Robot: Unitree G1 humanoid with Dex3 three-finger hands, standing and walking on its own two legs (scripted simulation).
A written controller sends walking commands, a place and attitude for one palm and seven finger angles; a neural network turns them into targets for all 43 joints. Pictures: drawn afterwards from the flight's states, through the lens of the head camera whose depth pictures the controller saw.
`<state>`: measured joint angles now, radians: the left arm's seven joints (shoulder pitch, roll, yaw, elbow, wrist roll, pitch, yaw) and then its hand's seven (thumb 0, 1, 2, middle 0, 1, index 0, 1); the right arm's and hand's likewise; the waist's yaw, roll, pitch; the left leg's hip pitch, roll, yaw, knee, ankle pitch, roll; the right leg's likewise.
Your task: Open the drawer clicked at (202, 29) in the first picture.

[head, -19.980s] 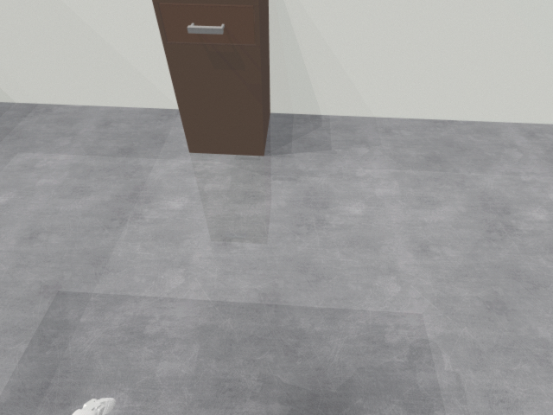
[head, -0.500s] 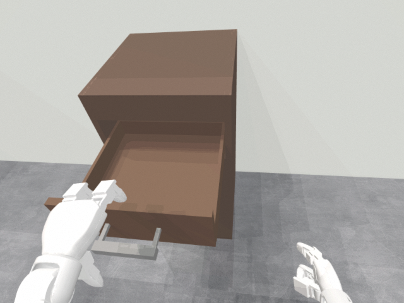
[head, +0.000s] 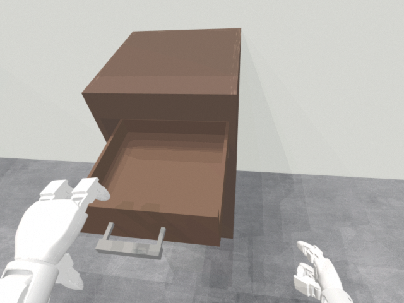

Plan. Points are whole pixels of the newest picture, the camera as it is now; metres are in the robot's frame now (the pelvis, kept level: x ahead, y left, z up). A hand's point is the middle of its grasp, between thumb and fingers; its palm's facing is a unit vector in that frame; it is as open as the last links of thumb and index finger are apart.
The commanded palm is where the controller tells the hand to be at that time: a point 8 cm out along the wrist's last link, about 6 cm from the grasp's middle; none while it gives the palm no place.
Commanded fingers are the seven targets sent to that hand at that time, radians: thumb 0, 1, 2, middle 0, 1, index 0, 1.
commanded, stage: draw the hand back to the body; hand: left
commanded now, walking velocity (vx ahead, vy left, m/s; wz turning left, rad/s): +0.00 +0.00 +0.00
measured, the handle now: (132, 239) +0.25 +0.21 -0.05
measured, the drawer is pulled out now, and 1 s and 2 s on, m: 0.30 0.30 0.30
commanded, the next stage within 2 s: step back with the hand held close in 1.04 s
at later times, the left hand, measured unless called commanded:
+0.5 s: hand (87, 203) +0.22 +0.21 +0.16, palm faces +0.32 -0.85 -0.41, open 11.6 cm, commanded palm +0.17 +0.26 +0.18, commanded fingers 0.00 0.34 0.66 -0.24 -0.66 -0.24 -0.66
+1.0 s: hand (83, 201) +0.22 +0.21 +0.17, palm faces +0.38 -0.82 -0.42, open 7.7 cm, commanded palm +0.17 +0.26 +0.19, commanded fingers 0.00 0.90 0.90 -0.20 -0.30 -0.20 -0.30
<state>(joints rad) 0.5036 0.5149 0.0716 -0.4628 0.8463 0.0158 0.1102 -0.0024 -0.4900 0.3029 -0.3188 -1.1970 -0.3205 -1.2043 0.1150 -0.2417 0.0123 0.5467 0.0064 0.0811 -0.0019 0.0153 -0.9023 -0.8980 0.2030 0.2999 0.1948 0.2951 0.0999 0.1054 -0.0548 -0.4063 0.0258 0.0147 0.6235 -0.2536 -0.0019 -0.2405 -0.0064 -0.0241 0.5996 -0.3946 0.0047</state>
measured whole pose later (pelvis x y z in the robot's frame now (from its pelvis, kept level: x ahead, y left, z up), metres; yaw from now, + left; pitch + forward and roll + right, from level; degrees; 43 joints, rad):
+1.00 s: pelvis +0.03 -0.02 +0.01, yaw +0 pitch -1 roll +1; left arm 0.56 0.32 0.28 -0.48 -0.07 -0.07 0.11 0.01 0.81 0.86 -0.21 -0.35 -0.22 -0.36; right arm 0.16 -0.21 0.01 0.59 0.01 -0.09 -0.07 0.02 -0.90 -0.90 0.20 0.30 0.20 0.30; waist 0.06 0.07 -0.01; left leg -0.20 0.03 0.02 0.45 -0.23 -0.03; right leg -0.03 0.00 -0.02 0.41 -0.36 -0.02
